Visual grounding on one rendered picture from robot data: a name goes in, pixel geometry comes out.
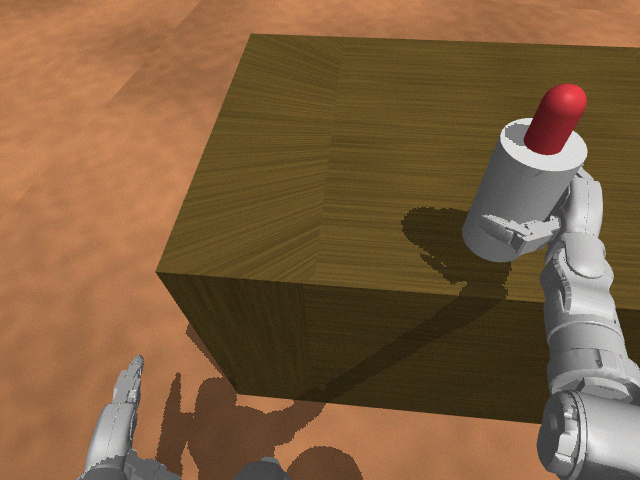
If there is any left robot hand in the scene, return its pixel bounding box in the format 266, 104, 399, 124
83, 355, 181, 480

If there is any right robot arm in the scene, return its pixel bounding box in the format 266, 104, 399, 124
537, 232, 640, 480

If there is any right robot hand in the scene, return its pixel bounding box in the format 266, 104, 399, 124
478, 164, 603, 255

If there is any bottle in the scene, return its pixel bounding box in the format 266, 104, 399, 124
462, 83, 588, 262

